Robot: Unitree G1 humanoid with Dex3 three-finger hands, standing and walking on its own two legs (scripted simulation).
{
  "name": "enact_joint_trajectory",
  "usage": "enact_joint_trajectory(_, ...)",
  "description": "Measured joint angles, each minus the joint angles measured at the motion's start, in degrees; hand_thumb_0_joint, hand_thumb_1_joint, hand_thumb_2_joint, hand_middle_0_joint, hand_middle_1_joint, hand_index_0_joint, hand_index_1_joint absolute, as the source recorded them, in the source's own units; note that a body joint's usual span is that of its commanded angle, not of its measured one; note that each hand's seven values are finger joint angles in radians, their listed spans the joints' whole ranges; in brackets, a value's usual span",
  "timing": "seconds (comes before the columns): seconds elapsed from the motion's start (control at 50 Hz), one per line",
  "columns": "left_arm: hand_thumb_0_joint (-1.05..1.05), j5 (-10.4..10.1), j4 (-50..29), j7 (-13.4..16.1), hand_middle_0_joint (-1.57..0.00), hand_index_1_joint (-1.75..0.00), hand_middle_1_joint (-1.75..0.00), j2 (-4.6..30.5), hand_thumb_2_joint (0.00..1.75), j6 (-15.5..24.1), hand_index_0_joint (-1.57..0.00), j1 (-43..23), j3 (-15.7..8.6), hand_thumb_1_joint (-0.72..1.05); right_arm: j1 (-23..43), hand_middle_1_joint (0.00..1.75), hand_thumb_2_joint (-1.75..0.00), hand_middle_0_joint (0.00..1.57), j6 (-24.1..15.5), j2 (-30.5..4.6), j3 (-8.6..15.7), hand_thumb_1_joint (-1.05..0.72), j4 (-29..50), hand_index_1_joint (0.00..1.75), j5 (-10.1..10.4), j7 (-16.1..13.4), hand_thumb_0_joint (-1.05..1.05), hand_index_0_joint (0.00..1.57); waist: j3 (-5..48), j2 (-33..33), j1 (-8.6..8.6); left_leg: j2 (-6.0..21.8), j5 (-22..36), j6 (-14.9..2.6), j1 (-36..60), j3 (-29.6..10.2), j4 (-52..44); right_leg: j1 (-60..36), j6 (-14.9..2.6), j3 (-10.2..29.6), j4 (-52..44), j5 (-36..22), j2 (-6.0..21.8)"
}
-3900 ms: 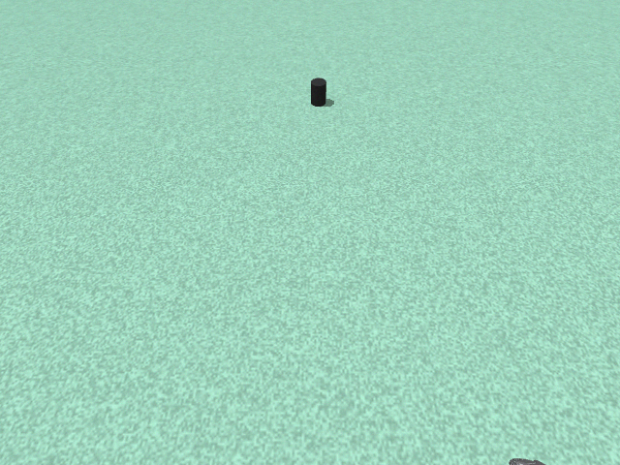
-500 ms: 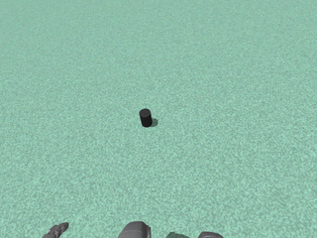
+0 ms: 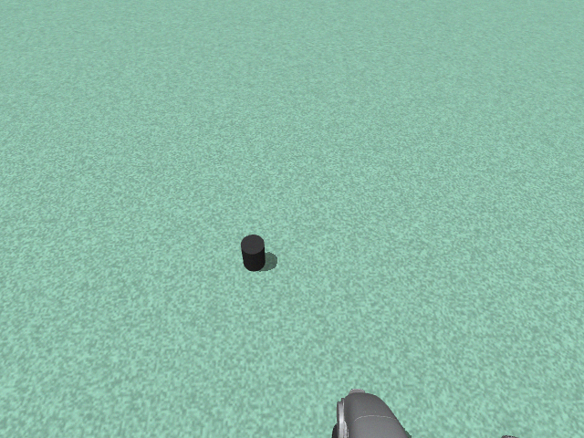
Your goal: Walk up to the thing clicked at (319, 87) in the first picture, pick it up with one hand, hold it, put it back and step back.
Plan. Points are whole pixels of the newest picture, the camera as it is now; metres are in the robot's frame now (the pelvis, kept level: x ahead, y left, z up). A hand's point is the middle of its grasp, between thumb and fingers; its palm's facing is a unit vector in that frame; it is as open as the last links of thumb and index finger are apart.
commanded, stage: walk up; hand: left
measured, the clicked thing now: (253, 253) +0.80 +0.13 -0.71
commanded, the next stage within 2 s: none
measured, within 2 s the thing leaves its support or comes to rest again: neither
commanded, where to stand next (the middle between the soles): +0.42 -0.01 m, yaw -1 degrees
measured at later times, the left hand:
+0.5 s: hand (125, 385) +0.21 +0.28 -0.14, palm faces +0.02 -0.92 -0.38, open 7.4 cm
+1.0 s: hand (155, 267) +0.43 +0.28 -0.15, palm faces -0.06 -0.91 -0.40, open 7.4 cm
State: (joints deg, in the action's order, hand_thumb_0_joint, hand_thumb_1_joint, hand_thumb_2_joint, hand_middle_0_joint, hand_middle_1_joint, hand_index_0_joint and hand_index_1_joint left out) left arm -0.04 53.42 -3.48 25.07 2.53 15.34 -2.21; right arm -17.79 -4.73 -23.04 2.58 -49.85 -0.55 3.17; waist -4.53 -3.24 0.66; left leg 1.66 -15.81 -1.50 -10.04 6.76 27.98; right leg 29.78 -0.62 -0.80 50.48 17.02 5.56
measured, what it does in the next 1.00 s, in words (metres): walks ahead: right foot, then left foot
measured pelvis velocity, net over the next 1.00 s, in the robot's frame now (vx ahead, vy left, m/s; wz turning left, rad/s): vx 0.33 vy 0.01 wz -0.01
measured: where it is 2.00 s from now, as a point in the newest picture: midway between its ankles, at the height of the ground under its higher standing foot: (282, 361)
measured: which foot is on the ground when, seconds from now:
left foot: down 0.00-0.16, up 0.18-0.52, down 0.54-0.96, up 0.98-1.00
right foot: up 0.00-0.12, down 0.14-0.56, up 0.58-0.92, down 0.94-1.00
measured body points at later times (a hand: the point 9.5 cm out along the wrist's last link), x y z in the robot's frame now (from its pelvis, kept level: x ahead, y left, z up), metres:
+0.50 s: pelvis +0.18 -0.01 -0.01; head +0.19 -0.01 +0.44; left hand +0.20 +0.32 -0.11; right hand +0.26 -0.33 -0.11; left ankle +0.28 +0.13 -0.72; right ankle +0.18 -0.14 -0.74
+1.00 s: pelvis +0.33 +0.01 -0.02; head +0.36 +0.00 +0.43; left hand +0.43 +0.33 -0.12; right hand +0.36 -0.31 -0.14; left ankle +0.29 +0.13 -0.72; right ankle +0.42 -0.11 -0.74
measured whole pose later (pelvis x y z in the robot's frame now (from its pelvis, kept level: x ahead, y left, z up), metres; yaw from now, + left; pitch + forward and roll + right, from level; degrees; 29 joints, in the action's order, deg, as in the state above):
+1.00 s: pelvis +0.33 +0.01 -0.02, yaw -1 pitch -3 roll +0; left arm 0.5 51.4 -1.1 22.8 3.8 11.7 -2.4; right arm -17.1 -1.0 -23.7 1.3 -50.8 0.5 1.3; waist -6.6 1.4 1.2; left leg 2.4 -28.5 -1.8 -15.9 3.3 48.3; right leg 23.1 -1.2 -3.3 36.6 11.0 1.7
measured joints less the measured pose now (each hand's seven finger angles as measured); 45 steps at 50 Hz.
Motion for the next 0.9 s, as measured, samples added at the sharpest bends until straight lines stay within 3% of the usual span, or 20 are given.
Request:
enact_joint_trajectory(0.06, 0.01, 0.21, -0.48, -0.55, -0.21, -0.3, -0.3, -0.72, 0.9, -0.04, -0.2, -1.18, -0.17, 0.9, -1.0, 0.3, -0.9, 0.2, 0.37, -0.52, 0.0, -0.9, 0.07, 0.3, 0.03, 0.07, 0.01, 0.21, -0.41, 1.17, 0.52, 0.1, -2.01, 0.71, 2.44, 0.21, -0.3, -0.35, -0.2, -1.18, -7.79, -4.06, 0.4)
enact_joint_trajectory(0.14, 0.01, 0.29, -1.35, -0.6, -0.21, -0.3, -0.3, -0.97, 0.9, 0.99, -0.2, -1.9, -0.57, 0.9, -2.51, 0.3, -0.9, 0.2, 1.43, -1.22, 0.01, -0.9, 0.39, 0.31, 0.3, -0.03, 0.01, 0.21, -0.09, 2.94, 1.08, 1.16, -8.21, 1.97, 3.53, -0.3, 5.33, -5.48, -1.17, -2.61, -16.85, -7.55, -1.5)
enact_joint_trajectory(0.16, 0.01, 0.42, -1.6, -0.31, -0.21, -0.3, -0.3, -1.07, 0.9, 1.54, -0.2, -2.11, -0.91, 0.9, -2.73, 0.3, -0.9, 0.2, 1.68, -1.42, 0.01, -0.9, 0.32, 0.31, 0.36, -0.18, 0.01, 0.21, -0.09, 3.83, 0.93, 2.12, -10.37, 1.23, 2.45, -0.83, 9.71, -6.25, -1.17, -3.03, -16.77, -9.41, -2.36)
enact_joint_trajectory(0.2, 0.01, 0.38, -2.46, 0.48, -0.21, -0.3, -0.3, -1.68, 0.9, 2.3, -0.2, -2.57, -1.13, 0.9, -1.74, 0.3, -0.9, 0.2, 2.7, -1.36, -0.11, -0.9, -0.48, 0.3, 0.32, -0.57, 0.01, 0.21, -0.7, 5.17, 0.33, 1.75, -12.28, -0.25, -2.03, -4.15, 22.29, -6.31, -1.14, -3.7, -13.09, -6.41, -3.2)
enact_joint_trajectory(0.24, 0.01, -0.06, -3.19, 0.79, -0.21, -0.3, -0.3, -2.39, 0.9, 2.53, -0.2, -2.48, -0.61, 0.9, -0.51, 0.3, -0.9, 0.2, 3.41, -1.41, -0.29, -0.9, -1.15, 0.3, 0.35, -0.7, 0.01, 0.21, -0.85, 5.94, -0.36, 0.48, -11.21, -0.76, -7.07, -5.91, 31.64, -7.87, -1.59, -3.92, -13.23, -4.81, -3.35)
enact_joint_trajectory(0.28, 0.01, -0.22, -3.7, 1.04, -0.21, -0.3, -0.3, -3.1, 0.9, 2.56, -0.2, -1.97, -0.16, 0.9, 0.47, 0.3, -0.9, 0.2, 3.4, -1.62, -0.28, -0.9, -1.35, 0.3, 0.5, -0.49, 0.01, 0.21, -0.77, 6.86, -0.82, 0.67, -8.52, -0.88, -11.38, -6.32, 34.1, -10.23, -1.63, -4.4, -15.65, -4.8, -3.55)
enact_joint_trajectory(0.38, 0.01, 0.32, -4.34, 0.98, -0.21, -0.3, -0.3, -2.81, 0.9, 2.55, -0.21, 0.79, -0.04, 0.9, 1.82, 0.3, -0.9, 0.2, 3.11, -1.52, 0.2, -0.9, -0.91, 0.3, -0.19, 0.91, 0.01, 0.21, 0.11, 6.8, -1.92, 2.74, -4.46, 0.41, -17.23, -6.12, 24.5, -14.53, -1.63, -4.78, -20.26, -4.46, -3.81)
enact_joint_trajectory(0.5, 0.01, 0.58, -3.8, 0.71, -0.21, -0.3, -0.3, -0.6, 0.9, 1.78, -0.21, 4.07, -0.54, 0.9, 2.22, 0.3, -0.9, 0.2, 2.84, -1.48, 0.94, -0.9, -1.28, 0.3, -0.82, 1.87, 0.01, 0.21, 1.31, 4.6, -3.07, 3.38, 0.5, 1.06, -15.99, -4.91, 10.95, -17.36, -0.5, -4.87, -19.02, 0.02, -3.09)
enact_joint_trajectory(0.54, 0.01, 0.61, -3.42, 0.69, -0.21, -0.3, -0.3, 0.05, 0.9, 1.25, -0.21, 5.09, -0.5, 0.9, 1.82, 0.3, -0.9, 0.2, 2.23, -1.86, 1.24, -0.9, -1.23, 0.3, -0.92, 1.84, 0.01, 0.21, 2.07, 3.94, -3.07, 2.66, 1.81, 0.69, -13.32, -4.14, 7.39, -17.5, 0.0, -4.77, -16.22, 3.03, -2.45)
enact_joint_trajectory(0.58, 0.01, 0.59, -2.57, 1.0, -0.21, -0.3, -0.3, 0.64, 0.9, 0.5, -0.2, 5.43, -0.53, 0.9, 1.85, 0.3, -0.9, 0.2, 1.31, -1.75, 1.64, -0.9, -1.01, 0.3, -1.2, 1.25, 0.01, 0.21, 2.11, 1.87, -2.68, 1.0, 4.09, 0.38, -12.53, -2.89, 8.53, -15.81, -0.9, -3.2, -9.21, 7.13, -0.75)
enact_joint_trajectory(0.62, 0.01, 0.46, -1.14, 1.52, -0.21, -0.3, -0.3, 0.3, 0.9, -0.38, -0.2, 4.97, -0.28, 0.9, 1.87, 0.3, -0.9, 0.2, 0.75, -1.63, 1.57, -0.9, -0.19, 0.3, -0.85, 0.76, 0.01, 0.21, 2.05, 1.4, -1.85, 0.7, 1.68, -0.41, -12.15, -2.27, 10.36, -11.37, -1.64, -0.69, 1.87, 9.73, -2.18)
enact_joint_trajectory(0.66, 0.01, 0.3, -0.3, 1.59, -0.21, -0.3, -0.3, 0.37, 0.9, -0.59, -0.2, 4.19, 0.11, 0.9, 1.72, 0.3, -0.9, 0.2, 0.55, -0.97, 1.12, -0.9, 0.31, 0.3, -0.36, 0.3, 0.01, 0.21, 1.5, 0.7, -1.01, 0.43, 1.05, -0.92, -10.08, -1.84, 8.86, -7.42, -1.82, 0.57, 8.49, 8.33, -3.27)
enact_joint_trajectory(0.7, 0.01, 0.18, -0.17, 1.4, -0.21, -0.3, -0.3, 0.47, 0.9, -0.23, -0.2, 3.37, 0.17, 0.9, 1.08, 0.3, -0.9, 0.2, 0.38, -0.43, 0.49, -0.9, 0.58, 0.3, -0.11, -0.04, 0.01, 0.21, 0.94, -0.04, -0.49, 0.0, 1.35, -0.85, -7.66, -1.46, 6.26, -4.57, -1.52, 0.71, 8.92, 5.82, -2.89)
enact_joint_trajectory(0.82, 0.01, 0.43, -0.95, 0.42, -0.21, -0.3, -0.3, -0.3, 0.9, -0.14, -0.2, 1.29, -0.15, 0.9, -1.07, 0.3, -0.9, 0.2, 0.64, -0.57, -0.14, -0.9, 0.64, 0.3, -0.22, -0.31, 0.01, 0.21, -0.11, 0.63, 0.45, -0.3, -0.04, -0.86, -2.27, -0.56, 2.27, -1.26, 0.02, -0.44, -1.91, 0.74, -0.48)
enact_joint_trajectory(0.9, 0.01, 0.45, -1.23, 1.09, -0.21, -0.3, -0.3, -0.98, 0.9, 0.06, -0.2, -0.85, -0.14, 0.9, -1.23, 0.3, -0.9, 0.2, 1.78, -0.93, -0.51, -0.9, 0.16, 0.3, 0.02, -0.9, 0.01, 0.21, -0.91, 2.11, 1.1, 0.14, -3.15, 0.21, -1.2, -0.53, 4.43, -3.38, -0.2, -1.47, -10.75, -4.55, -1.11)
